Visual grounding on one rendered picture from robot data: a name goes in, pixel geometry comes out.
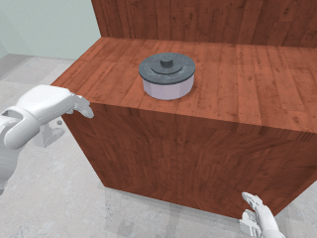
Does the left robot hand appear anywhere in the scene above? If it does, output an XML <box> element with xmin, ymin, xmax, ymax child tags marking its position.
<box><xmin>15</xmin><ymin>84</ymin><xmax>94</xmax><ymax>149</ymax></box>

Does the left robot forearm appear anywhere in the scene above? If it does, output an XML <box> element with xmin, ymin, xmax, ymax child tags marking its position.
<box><xmin>0</xmin><ymin>106</ymin><xmax>41</xmax><ymax>195</ymax></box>

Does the pot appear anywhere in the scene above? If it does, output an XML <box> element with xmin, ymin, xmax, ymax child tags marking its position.
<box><xmin>143</xmin><ymin>74</ymin><xmax>194</xmax><ymax>100</ymax></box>

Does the lid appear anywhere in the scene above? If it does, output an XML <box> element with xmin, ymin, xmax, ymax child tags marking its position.
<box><xmin>139</xmin><ymin>53</ymin><xmax>196</xmax><ymax>85</ymax></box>

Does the table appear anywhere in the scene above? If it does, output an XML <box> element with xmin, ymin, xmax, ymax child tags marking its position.
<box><xmin>50</xmin><ymin>0</ymin><xmax>317</xmax><ymax>220</ymax></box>

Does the right robot hand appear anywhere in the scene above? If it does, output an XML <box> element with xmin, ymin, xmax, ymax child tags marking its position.
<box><xmin>239</xmin><ymin>192</ymin><xmax>279</xmax><ymax>238</ymax></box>

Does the knob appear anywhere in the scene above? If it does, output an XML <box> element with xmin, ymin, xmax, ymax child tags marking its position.
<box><xmin>159</xmin><ymin>56</ymin><xmax>173</xmax><ymax>66</ymax></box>

